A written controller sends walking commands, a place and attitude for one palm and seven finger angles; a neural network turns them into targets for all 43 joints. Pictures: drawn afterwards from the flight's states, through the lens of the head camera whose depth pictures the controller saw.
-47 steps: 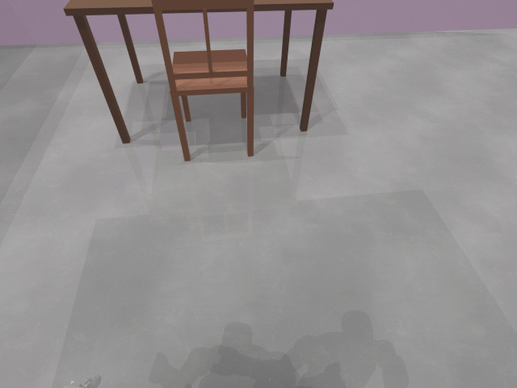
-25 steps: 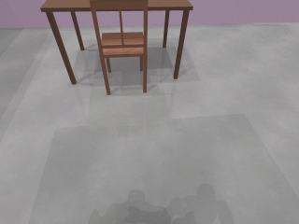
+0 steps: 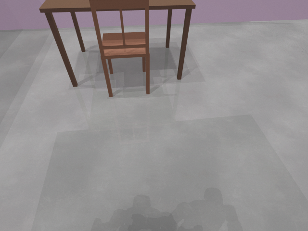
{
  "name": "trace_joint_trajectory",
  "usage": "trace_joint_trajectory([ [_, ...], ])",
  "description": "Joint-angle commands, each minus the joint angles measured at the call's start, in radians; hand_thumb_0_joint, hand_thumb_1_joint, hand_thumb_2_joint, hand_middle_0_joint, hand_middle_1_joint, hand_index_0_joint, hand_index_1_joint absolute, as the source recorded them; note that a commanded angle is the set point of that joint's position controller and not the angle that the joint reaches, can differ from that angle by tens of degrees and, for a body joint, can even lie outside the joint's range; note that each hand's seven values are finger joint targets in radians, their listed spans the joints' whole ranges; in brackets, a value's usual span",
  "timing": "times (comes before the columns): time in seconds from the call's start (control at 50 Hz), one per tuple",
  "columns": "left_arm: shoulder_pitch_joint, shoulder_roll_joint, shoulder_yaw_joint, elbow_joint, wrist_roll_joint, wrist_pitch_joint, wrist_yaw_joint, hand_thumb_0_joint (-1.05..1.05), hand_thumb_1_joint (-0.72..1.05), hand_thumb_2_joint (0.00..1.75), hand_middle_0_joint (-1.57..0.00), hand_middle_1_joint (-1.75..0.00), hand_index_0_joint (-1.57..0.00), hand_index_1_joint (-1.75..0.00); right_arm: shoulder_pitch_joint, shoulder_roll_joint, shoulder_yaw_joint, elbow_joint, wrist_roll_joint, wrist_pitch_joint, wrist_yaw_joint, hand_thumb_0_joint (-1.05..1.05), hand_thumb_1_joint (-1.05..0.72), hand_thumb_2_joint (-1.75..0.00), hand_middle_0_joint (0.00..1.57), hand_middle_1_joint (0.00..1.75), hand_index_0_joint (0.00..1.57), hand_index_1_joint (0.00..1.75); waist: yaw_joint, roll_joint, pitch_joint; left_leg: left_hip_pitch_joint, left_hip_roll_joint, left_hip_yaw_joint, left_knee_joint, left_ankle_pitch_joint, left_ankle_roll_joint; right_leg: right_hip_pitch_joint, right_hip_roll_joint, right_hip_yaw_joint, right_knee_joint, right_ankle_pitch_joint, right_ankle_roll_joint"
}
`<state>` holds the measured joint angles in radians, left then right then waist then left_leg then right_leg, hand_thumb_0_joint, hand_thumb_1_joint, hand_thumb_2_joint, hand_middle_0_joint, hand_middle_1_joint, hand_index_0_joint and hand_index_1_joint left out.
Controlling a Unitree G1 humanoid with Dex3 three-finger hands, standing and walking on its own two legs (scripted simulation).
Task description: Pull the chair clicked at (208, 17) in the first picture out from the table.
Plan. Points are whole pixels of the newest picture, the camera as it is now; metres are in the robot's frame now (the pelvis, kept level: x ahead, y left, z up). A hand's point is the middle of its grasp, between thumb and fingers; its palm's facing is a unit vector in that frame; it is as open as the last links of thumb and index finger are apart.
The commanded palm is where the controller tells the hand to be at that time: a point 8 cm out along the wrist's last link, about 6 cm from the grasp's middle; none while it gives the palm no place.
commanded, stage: look at it before walking up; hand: left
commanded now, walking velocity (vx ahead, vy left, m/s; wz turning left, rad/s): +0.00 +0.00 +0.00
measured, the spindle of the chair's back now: (122, 27) +1.45 +0.31 -0.11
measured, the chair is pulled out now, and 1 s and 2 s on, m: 0.00 0.00 0.00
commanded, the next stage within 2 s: walk to a spot facing it in 0.50 s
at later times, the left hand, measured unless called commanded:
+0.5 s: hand out of the picture +0.07 +0.24 -0.16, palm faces -0.03 -0.95 -0.33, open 7.4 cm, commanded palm none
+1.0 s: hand out of the picture +0.03 +0.22 -0.19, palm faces +0.10 -0.98 -0.16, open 7.4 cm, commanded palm none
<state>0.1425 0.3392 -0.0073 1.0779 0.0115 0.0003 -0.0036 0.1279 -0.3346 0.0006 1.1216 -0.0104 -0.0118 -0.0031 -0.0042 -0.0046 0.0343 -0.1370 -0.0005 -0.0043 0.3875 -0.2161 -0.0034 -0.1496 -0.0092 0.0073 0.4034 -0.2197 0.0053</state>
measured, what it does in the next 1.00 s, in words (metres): lifts its right foot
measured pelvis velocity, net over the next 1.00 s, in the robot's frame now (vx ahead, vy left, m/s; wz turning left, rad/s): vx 0.08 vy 0.04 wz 0.11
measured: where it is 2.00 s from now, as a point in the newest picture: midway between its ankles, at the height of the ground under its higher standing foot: (142, 190)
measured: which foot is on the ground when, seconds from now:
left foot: down 0.00-1.00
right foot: down 0.00-0.90, up 0.92-1.00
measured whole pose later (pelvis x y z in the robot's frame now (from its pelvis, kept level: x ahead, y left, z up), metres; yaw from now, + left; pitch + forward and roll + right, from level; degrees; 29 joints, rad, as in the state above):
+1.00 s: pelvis +0.08 +0.04 -0.01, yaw +6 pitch +0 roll -1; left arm 0.36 0.21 0.02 1.11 0.03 0.02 -0.01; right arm 0.38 -0.16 -0.02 1.10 -0.02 -0.05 -0.01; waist -0.03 -0.05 0.00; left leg -0.18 -0.01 0.08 0.54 -0.36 0.06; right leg -0.33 -0.06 -0.06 0.99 -0.46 -0.01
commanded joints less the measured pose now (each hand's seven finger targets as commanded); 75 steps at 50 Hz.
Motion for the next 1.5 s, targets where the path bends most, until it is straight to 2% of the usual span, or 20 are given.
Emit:
trace_joint_trajectory([
  [0.0,-0.047,0.200,0.039,-0.061,-0.001,-0.021,0.017,0.00,0.90,0.90,-0.20,-0.30,-0.20,-0.30,-0.058,-0.200,-0.036,-0.069,0.002,-0.020,-0.009,0.00,-0.90,-0.90,0.20,0.30,0.20,0.30,0.007,-0.008,-0.044,-0.006,0.114,-0.091,-0.067,0.110,0.033,-0.012,-0.107,0.099,-0.076,0.084,-0.032],
  [0.58,-0.037,0.202,0.039,-0.055,-0.001,-0.026,0.017,0.00,0.90,0.90,-0.20,-0.30,-0.20,-0.30,-0.063,-0.201,-0.033,-0.067,0.004,-0.020,-0.011,0.00,-0.90,-0.90,0.20,0.30,0.20,0.30,0.008,-0.007,-0.073,0.029,0.120,-0.085,-0.060,0.187,0.028,0.015,-0.112,0.092,-0.074,0.182,-0.032],
  [0.62,0.039,0.081,0.013,-0.023,-0.001,-0.006,0.022,0.00,0.90,0.90,-0.20,-0.30,-0.20,-0.30,0.004,-0.074,-0.003,-0.039,-0.004,-0.001,-0.004,0.00,-0.90,-0.90,0.20,0.30,0.20,0.30,0.009,-0.011,-0.085,0.008,0.102,-0.069,-0.040,0.054,0.014,0.024,-0.108,0.076,-0.070,-0.005,-0.013],
  [0.68,0.096,0.101,0.027,-0.024,0.010,0.008,0.011,0.00,0.90,0.90,-0.20,-0.30,-0.20,-0.30,0.036,-0.063,-0.007,-0.049,-0.014,0.014,0.002,0.00,-0.90,-0.90,0.20,0.30,0.20,0.30,0.027,-0.061,0.039,-0.171,0.052,-0.059,0.025,-0.241,0.025,-0.020,-0.123,0.128,-0.115,-0.356,-0.038],
  [0.76,0.191,0.143,0.063,-0.040,0.013,-0.010,0.014,0.00,0.90,0.90,-0.20,-0.30,-0.20,-0.30,0.045,-0.029,-0.023,-0.107,-0.014,0.007,0.009,0.00,-0.90,-0.90,0.20,0.30,0.20,0.30,0.045,-0.177,0.095,-0.345,0.042,0.028,0.333,-0.249,0.023,0.008,-0.315,0.311,-0.241,-0.479,-0.158],
  [0.84,0.137,0.088,0.066,-0.059,0.012,-0.027,0.012,0.00,0.90,0.90,-0.20,-0.30,-0.20,-0.30,0.193,0.027,-0.031,-0.082,-0.006,-0.018,0.019,0.00,-0.90,-0.90,0.20,0.30,0.20,0.30,-0.039,-0.046,0.065,-0.071,0.042,0.076,0.110,-0.145,0.032,-0.129,-0.243,0.062,-0.055,-0.248,-0.114],
  [0.86,0.141,0.040,0.059,-0.069,0.006,-0.022,0.008,0.00,0.90,0.90,-0.20,-0.30,-0.20,-0.30,0.295,-0.004,-0.040,-0.049,-0.010,-0.024,0.012,0.00,-0.90,-0.90,0.20,0.30,0.20,0.30,-0.068,0.081,0.052,0.056,0.091,-0.049,0.003,-0.194,0.060,-0.242,-0.149,-0.040,0.117,-0.247,-0.064],
  [0.88,0.125,-0.032,0.046,-0.099,0.000,-0.021,-0.001,0.00,0.90,0.90,-0.20,-0.30,-0.20,-0.30,0.408,-0.092,-0.068,-0.020,-0.022,-0.029,0.001,0.00,-0.90,-0.90,0.20,0.30,0.20,0.30,-0.104,0.311,0.050,0.142,0.299,-0.377,-0.157,-0.312,0.152,-0.420,-0.024,-0.169,0.424,-0.286,-0.001],
  [0.9,0.027,-0.032,0.041,-0.142,0.014,-0.028,0.007,0.00,0.90,0.90,-0.20,-0.30,-0.20,-0.30,0.482,-0.090,-0.070,-0.004,-0.018,-0.033,-0.008,0.00,-0.90,-0.90,0.20,0.30,0.20,0.30,-0.125,0.301,0.111,0.131,0.367,-0.547,-0.241,-0.269,0.212,-0.547,-0.009,-0.094,0.614,-0.379,-0.009],
  [0.96,0.020,-0.050,0.051,-0.121,0.015,-0.047,-0.007,0.00,0.90,0.90,-0.20,-0.30,-0.20,-0.30,0.406,0.005,-0.048,-0.022,-0.009,-0.056,-0.022,0.00,-0.90,-0.90,0.20,0.30,0.20,0.30,-0.067,0.056,0.108,0.133,0.340,-0.412,-0.195,0.033,0.241,-0.593,-0.110,-0.008,0.735,-0.202,-0.008],
  [1.02,0.069,-0.088,0.049,-0.096,0.013,-0.039,-0.012,0.00,0.90,0.90,-0.20,-0.30,-0.20,-0.30,0.397,0.043,-0.044,-0.005,-0.003,-0.076,-0.031,0.00,-0.90,-0.90,0.20,0.30,0.20,0.30,-0.030,0.090,0.042,0.147,0.260,-0.229,-0.168,0.265,0.216,-0.523,-0.116,-0.041,0.670,-0.119,0.019],
  [1.2,-0.109,-0.136,0.059,-0.158,0.005,-0.039,-0.019,0.00,0.90,0.90,-0.20,-0.30,-0.20,-0.30,0.453,0.078,-0.051,0.043,-0.009,-0.076,-0.035,0.00,-0.90,-0.90,0.20,0.30,0.20,0.30,-0.060,0.129,0.133,0.075,0.215,-0.106,-0.187,0.353,0.175,-0.394,-0.079,-0.128,0.305,0.041,0.008],
  [1.24,-0.084,-0.124,0.065,-0.156,0.005,-0.043,-0.017,0.00,0.90,0.90,-0.20,-0.30,-0.20,-0.30,0.433,0.065,-0.057,0.044,-0.012,-0.074,-0.035,0.00,-0.90,-0.90,0.20,0.30,0.20,0.30,-0.033,0.124,0.120,0.086,0.227,-0.104,-0.139,0.455,0.171,-0.317,-0.054,-0.136,0.267,0.009,-0.015],
  [1.28,0.089,-0.093,0.079,-0.112,0.010,-0.055,-0.013,0.00,0.90,0.90,-0.20,-0.30,-0.20,-0.30,0.400,0.049,-0.061,0.041,-0.007,-0.072,-0.037,0.00,-0.90,-0.90,0.20,0.30,0.20,0.30,0.051,0.089,0.029,0.088,0.202,-0.064,0.082,0.650,0.136,-0.092,-0.011,-0.157,0.178,0.025,-0.040],
  [1.3,0.250,-0.046,0.093,-0.067,0.016,-0.068,-0.007,0.00,0.90,0.90,-0.20,-0.30,-0.20,-0.30,0.396,0.053,-0.063,0.031,-0.002,-0.073,-0.032,0.00,-0.90,-0.90,0.20,0.30,0.20,0.30,0.117,0.034,-0.061,-0.037,0.164,-0.045,0.300,0.584,0.102,0.161,-0.043,-0.106,0.141,0.065,-0.062],
  [1.32,0.398,0.060,0.122,-0.028,0.028,-0.079,0.010,0.00,0.90,0.90,-0.20,-0.30,-0.20,-0.30,0.433,0.103,-0.055,0.006,0.012,-0.079,-0.019,0.00,-0.90,-0.90,0.20,0.30,0.20,0.30,0.154,-0.177,-0.207,-0.295,0.045,0.031,0.643,0.194,0.060,0.431,-0.318,0.231,0.070,0.026,-0.152],
  [1.34,0.447,0.128,0.131,-0.011,0.010,-0.075,0.017,0.00,0.90,0.90,-0.20,-0.30,-0.20,-0.30,0.424,0.120,-0.051,-0.027,0.015,-0.076,-0.018,0.00,-0.90,-0.90,0.20,0.30,0.20,0.30,0.128,-0.236,-0.264,-0.429,-0.032,0.005,0.953,-0.316,0.054,0.432,-0.523,0.567,-0.085,0.047,-0.246],
  [1.36,0.352,0.095,0.126,-0.030,0.004,-0.070,0.017,0.00,0.90,0.90,-0.20,-0.30,-0.20,-0.30,0.333,0.120,-0.063,-0.037,0.013,-0.072,-0.013,0.00,-0.90,-0.90,0.20,0.30,0.20,0.30,0.127,-0.130,-0.177,-0.451,0.044,-0.042,1.019,-0.269,0.069,0.285,-0.492,0.500,-0.133,-0.163,-0.248],
  [1.4,0.208,-0.028,0.090,-0.055,0.013,-0.075,0.022,0.00,0.90,0.90,-0.20,-0.30,-0.20,-0.30,0.225,0.147,-0.061,-0.068,-0.008,-0.056,0.000,0.00,-0.90,-0.90,0.20,0.30,0.20,0.30,0.065,-0.072,0.037,-0.486,0.122,-0.045,0.995,-0.144,0.061,-0.015,-0.422,0.324,-0.181,-0.209,-0.195],
  [1.48,0.141,-0.090,0.066,-0.059,0.021,-0.084,0.025,0.00,0.90,0.90,-0.20,-0.30,-0.20,-0.30,0.280,0.174,-0.061,-0.056,-0.017,-0.006,0.013,0.00,-0.90,-0.90,0.20,0.30,0.20,0.30,-0.036,-0.105,0.051,-0.367,0.153,0.007,0.784,-0.074,0.013,-0.226,-0.324,0.018,-0.228,-0.102,-0.129],
])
